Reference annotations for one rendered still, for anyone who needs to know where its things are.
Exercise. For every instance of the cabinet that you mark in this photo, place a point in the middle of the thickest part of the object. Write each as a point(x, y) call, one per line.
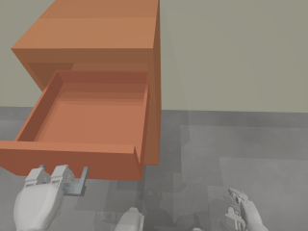
point(99, 35)

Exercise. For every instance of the robot right hand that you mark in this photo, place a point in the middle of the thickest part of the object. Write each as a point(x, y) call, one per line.
point(238, 218)

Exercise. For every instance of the drawer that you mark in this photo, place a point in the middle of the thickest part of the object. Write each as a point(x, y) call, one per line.
point(85, 118)

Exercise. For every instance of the left robot shin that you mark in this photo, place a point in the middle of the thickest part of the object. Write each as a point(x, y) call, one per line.
point(133, 209)

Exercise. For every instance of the robot left hand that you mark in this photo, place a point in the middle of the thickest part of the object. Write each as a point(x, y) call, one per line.
point(37, 205)

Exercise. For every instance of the handle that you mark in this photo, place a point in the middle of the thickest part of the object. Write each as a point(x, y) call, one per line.
point(74, 189)

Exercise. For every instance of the robot left thigh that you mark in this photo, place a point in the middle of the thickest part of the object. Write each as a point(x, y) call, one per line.
point(130, 221)

